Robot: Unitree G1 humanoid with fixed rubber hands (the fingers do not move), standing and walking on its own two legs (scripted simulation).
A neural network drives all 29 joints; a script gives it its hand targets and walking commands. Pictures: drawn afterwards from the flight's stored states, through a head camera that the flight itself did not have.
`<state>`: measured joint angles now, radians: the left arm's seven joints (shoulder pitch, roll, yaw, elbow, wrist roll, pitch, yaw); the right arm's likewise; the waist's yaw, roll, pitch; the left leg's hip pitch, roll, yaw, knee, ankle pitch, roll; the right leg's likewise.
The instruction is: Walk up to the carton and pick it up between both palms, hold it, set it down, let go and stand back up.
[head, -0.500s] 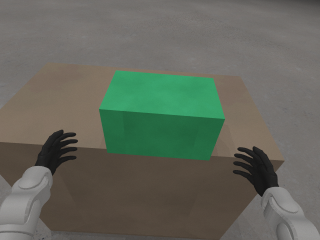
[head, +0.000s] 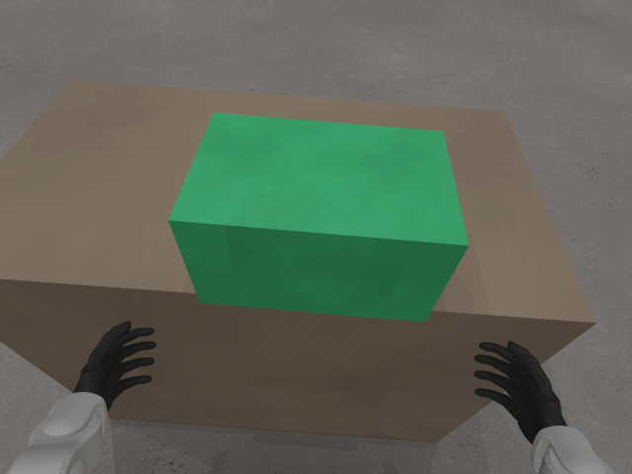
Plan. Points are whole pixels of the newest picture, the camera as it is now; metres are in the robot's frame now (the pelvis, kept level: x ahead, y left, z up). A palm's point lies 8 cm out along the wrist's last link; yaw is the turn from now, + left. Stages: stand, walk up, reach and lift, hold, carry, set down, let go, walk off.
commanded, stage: set down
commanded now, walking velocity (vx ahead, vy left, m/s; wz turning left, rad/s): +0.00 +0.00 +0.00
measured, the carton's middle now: (320, 218) +0.44 +0.01 +0.08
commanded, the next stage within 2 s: let go in 1.36 s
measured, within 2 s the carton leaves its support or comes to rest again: neither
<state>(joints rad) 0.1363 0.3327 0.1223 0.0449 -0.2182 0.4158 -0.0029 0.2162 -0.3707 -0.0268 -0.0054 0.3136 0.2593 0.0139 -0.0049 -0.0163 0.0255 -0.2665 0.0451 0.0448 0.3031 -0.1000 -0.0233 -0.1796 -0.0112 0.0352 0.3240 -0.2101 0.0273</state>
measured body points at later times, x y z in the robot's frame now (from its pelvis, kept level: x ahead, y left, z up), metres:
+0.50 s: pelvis +0.01 +0.00 +0.00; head +0.06 +0.01 +0.45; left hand +0.22 +0.27 -0.04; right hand +0.21 -0.25 -0.03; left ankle +0.03 +0.14 -0.75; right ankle -0.03 -0.13 -0.75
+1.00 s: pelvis -0.01 +0.01 +0.00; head +0.00 +0.01 +0.44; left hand +0.17 +0.25 -0.08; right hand +0.17 -0.23 -0.07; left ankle +0.03 +0.14 -0.75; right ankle -0.03 -0.13 -0.75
